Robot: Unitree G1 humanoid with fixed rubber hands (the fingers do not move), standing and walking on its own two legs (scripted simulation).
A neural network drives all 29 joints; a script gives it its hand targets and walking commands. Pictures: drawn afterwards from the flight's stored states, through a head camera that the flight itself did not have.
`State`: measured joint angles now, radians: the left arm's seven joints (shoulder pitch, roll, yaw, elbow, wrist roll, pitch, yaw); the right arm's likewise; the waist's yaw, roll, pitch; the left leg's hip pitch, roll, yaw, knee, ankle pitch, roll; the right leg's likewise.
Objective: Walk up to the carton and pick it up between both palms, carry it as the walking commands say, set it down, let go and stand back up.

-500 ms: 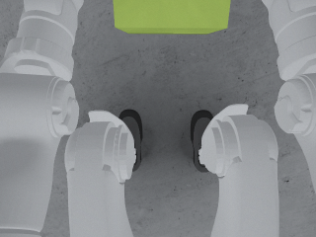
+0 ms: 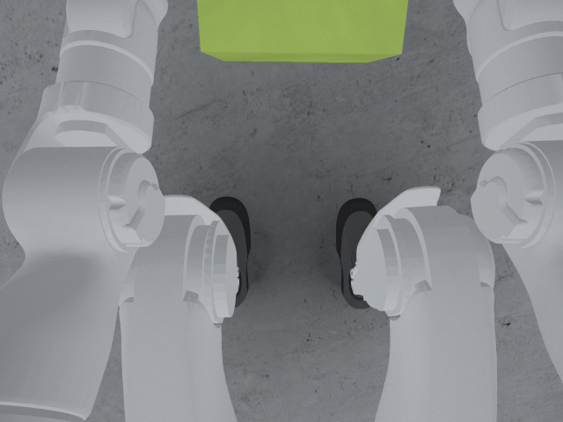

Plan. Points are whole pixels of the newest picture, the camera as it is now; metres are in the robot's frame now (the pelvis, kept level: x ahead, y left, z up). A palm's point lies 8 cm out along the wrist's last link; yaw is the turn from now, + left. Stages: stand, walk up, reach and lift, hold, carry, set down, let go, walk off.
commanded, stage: reach and lift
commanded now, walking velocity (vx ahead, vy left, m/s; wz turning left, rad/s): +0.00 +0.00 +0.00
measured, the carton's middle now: out of the picture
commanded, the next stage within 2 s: none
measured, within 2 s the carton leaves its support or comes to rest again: leaves its support in 0.64 s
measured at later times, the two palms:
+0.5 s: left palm out of the picture +0.56 +0.15 -0.18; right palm out of the picture +0.56 -0.16 -0.18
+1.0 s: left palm out of the picture +0.56 +0.15 -0.11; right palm out of the picture +0.56 -0.15 -0.10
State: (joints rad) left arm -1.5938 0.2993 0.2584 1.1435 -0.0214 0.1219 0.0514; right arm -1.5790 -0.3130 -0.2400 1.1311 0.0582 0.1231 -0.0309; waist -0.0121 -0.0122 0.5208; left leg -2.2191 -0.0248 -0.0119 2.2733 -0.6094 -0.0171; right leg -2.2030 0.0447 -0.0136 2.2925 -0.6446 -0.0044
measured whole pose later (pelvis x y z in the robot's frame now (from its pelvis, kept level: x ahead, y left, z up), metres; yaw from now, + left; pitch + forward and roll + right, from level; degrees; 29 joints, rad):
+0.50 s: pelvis +0.00 +0.00 +0.00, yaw +0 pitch +32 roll +0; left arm -1.56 0.31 0.19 1.09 -0.07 0.19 0.05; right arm -1.52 -0.30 -0.22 1.04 0.09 0.18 -0.05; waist -0.01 0.00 0.50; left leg -2.23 -0.03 -0.01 2.29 -0.62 -0.02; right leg -2.21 0.04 -0.01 2.31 -0.66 0.00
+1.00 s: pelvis -0.01 +0.00 +0.02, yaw +0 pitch +39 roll +0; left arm -1.49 0.24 0.28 0.98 0.02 0.27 0.12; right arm -1.48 -0.24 -0.31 0.95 -0.02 0.27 -0.08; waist -0.02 -0.02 0.28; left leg -2.28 -0.03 0.00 2.15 -0.55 -0.01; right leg -2.26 0.05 0.01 2.17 -0.59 0.01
